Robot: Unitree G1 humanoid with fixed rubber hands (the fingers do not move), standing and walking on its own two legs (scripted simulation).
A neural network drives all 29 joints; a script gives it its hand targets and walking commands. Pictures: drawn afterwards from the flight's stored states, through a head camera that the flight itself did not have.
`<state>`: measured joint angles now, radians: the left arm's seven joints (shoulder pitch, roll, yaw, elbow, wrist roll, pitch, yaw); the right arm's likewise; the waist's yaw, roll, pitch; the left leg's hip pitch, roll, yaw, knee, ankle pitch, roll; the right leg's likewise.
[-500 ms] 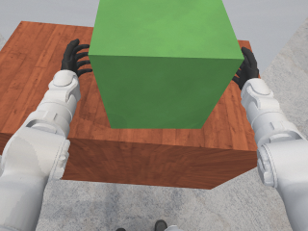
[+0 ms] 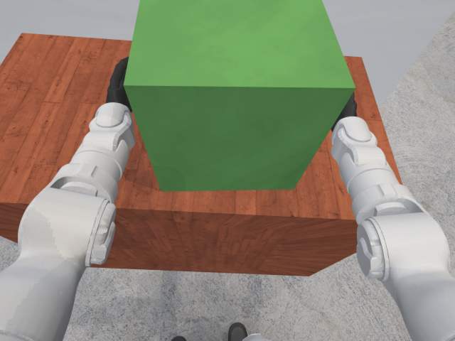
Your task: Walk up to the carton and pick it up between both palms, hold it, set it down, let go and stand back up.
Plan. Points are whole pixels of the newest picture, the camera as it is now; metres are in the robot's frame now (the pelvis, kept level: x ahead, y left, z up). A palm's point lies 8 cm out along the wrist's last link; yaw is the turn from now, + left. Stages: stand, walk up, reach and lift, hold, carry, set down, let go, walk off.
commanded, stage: reach and lift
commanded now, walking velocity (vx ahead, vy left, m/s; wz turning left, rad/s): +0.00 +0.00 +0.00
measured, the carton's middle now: (229, 94) +0.54 -0.04 +0.08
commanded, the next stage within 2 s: none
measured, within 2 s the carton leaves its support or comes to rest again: neither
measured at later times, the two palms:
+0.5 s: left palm (120, 104) +0.50 +0.15 +0.10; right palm (341, 114) +0.46 -0.22 +0.10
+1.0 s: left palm (121, 104) +0.50 +0.15 +0.10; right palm (340, 117) +0.46 -0.22 +0.10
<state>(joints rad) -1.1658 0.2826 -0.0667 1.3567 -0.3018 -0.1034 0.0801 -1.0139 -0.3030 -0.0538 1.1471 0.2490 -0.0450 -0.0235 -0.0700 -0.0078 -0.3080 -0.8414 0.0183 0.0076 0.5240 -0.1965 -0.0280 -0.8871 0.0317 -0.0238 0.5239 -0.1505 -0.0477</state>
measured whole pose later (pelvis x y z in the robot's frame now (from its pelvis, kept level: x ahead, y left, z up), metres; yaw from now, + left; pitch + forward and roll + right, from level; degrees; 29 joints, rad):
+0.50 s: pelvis +0.00 +0.01 +0.01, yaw -1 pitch +26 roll +0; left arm -1.19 0.25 -0.04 1.46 -0.27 -0.14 0.09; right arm -1.05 -0.29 -0.09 1.25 0.21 -0.07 -0.01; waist -0.07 -0.01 -0.28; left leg -0.77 0.02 0.02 0.51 -0.20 -0.02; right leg -0.81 0.03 -0.02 0.49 -0.15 -0.04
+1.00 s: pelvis +0.01 +0.00 +0.01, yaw +0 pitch +24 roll +1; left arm -1.17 0.25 0.17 1.49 -0.10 -0.20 0.06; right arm -1.01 -0.19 -0.40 1.19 -0.11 -0.11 0.01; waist -0.09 -0.01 -0.23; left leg -0.67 0.01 0.01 0.43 -0.18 -0.02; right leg -0.72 0.02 -0.04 0.45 -0.14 -0.04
